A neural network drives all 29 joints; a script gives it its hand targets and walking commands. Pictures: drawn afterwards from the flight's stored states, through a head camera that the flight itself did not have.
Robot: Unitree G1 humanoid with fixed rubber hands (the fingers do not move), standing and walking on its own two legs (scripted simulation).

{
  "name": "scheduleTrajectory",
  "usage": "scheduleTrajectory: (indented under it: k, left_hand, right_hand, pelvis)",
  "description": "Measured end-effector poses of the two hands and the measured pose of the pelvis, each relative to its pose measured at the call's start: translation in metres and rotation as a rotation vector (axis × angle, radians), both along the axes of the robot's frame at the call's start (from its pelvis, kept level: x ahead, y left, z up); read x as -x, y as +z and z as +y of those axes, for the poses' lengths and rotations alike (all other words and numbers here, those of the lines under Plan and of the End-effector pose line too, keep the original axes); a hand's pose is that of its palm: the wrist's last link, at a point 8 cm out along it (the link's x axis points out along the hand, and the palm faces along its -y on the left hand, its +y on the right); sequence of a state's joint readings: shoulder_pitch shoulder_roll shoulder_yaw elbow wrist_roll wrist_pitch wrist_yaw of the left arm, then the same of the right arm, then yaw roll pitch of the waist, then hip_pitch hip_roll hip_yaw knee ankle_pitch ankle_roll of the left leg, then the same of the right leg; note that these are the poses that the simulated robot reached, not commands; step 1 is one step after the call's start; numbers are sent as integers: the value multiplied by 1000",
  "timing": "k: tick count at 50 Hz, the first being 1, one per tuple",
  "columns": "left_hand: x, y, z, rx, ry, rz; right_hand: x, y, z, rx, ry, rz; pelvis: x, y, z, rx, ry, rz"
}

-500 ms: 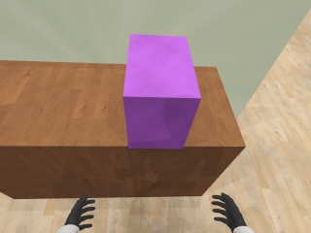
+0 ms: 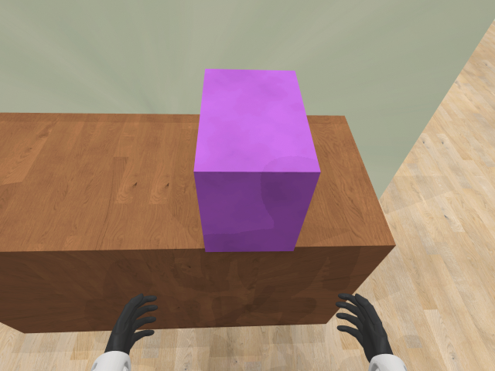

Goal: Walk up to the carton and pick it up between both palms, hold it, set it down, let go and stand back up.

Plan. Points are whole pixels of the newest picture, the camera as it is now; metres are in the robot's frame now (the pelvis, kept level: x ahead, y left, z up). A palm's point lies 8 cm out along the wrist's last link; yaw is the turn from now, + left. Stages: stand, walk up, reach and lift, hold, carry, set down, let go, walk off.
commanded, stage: reach and lift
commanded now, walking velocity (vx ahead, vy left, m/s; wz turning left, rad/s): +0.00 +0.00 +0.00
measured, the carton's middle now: (250, 161) +0.51 +0.03 +0.00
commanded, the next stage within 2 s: none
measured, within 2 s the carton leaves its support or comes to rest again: neither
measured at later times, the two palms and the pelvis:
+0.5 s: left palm (138, 296) +0.23 +0.20 -0.04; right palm (372, 307) +0.24 -0.20 -0.04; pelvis +0.00 +0.00 -0.01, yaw +1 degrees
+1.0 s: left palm (141, 238) +0.31 +0.20 +0.01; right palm (376, 253) +0.31 -0.20 +0.01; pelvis +0.01 +0.00 +0.00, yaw +0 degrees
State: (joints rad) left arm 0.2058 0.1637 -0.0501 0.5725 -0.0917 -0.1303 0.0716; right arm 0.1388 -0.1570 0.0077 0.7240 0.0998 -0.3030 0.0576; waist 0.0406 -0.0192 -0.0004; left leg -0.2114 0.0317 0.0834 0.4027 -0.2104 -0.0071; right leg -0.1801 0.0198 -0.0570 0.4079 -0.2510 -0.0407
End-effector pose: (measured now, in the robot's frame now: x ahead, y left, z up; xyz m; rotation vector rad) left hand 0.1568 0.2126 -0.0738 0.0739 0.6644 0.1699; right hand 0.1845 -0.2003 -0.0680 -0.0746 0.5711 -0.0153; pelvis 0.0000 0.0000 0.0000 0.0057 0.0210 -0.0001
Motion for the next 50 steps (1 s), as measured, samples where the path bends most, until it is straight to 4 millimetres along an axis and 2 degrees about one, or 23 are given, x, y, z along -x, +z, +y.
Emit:
scheduleTrajectory:
  k: [6, 13, 23, 36, 42, 50]
  left_hand:
    - [-16, 7, -8, 19, -13, -83]
    - [-34, 18, -15, 25, -33, -199]
    - [-65, 28, -13, 17, -24, -312]
    - [-109, 36, -17, 28, -30, -337]
    - [-129, 55, -14, 17, -65, -369]
    - [-150, 84, -9, 15, -69, -383]
  right_hand:
    - [-19, 9, 2, -8, 1, -72]
    - [-31, 17, 3, -21, -8, -148]
    - [-49, 23, 1, -30, -29, -221]
    - [-93, 34, 10, -55, -35, -260]
    - [-115, 50, 4, -60, -68, -296]
    - [-130, 73, -3, -63, -74, -302]
  pelvis:
    - [-4, 0, -2, 2, 6, -8]
    - [-6, -2, -4, 1, 8, -6]
    - [1, -7, -4, 3, 10, 24]
    - [0, -10, -4, 4, 16, 112]
    - [-4, -8, -4, 4, 11, 127]
    - [-6, -3, -4, 4, 9, 99]
